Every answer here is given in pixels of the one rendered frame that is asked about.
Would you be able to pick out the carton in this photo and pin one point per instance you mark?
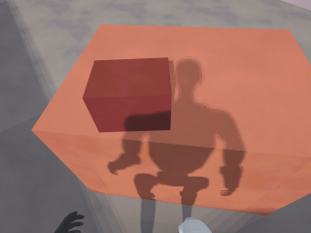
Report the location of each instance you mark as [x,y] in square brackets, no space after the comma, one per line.
[126,95]

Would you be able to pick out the right robot thigh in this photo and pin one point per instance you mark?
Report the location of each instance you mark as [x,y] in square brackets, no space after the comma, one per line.
[193,226]

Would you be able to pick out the robot left hand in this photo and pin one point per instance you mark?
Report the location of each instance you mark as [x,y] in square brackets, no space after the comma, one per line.
[66,224]

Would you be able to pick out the pedestal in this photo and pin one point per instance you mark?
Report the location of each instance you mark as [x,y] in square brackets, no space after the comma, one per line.
[240,127]

